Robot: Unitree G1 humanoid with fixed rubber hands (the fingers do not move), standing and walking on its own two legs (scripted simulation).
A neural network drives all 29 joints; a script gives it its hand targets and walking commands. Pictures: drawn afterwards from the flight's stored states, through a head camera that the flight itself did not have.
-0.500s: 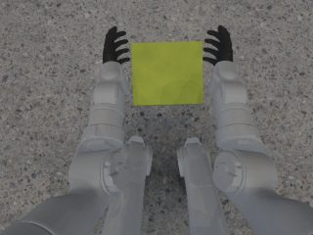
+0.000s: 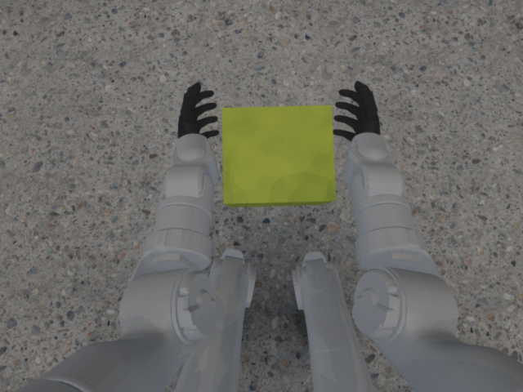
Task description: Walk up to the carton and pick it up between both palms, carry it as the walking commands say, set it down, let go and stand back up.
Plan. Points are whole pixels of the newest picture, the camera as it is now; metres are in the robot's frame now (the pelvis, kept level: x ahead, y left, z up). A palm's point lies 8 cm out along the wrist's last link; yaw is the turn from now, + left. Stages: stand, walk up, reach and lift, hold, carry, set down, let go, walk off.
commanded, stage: reach and lift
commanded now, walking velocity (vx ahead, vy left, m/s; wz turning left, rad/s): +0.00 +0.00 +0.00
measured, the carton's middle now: (276, 162) +0.46 +0.00 -0.15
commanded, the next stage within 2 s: none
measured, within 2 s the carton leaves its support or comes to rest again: neither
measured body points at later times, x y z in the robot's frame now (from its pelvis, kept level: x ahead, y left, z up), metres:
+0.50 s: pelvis +0.02 +0.00 +0.07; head +0.20 +0.01 +0.48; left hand +0.46 +0.14 +0.02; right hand +0.46 -0.12 +0.02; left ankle +0.11 +0.14 -0.50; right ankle +0.11 -0.14 -0.50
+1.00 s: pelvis +0.05 +0.00 +0.14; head +0.18 +0.00 +0.56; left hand +0.44 +0.14 +0.09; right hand +0.44 -0.13 +0.09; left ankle +0.11 +0.14 -0.50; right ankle +0.11 -0.14 -0.50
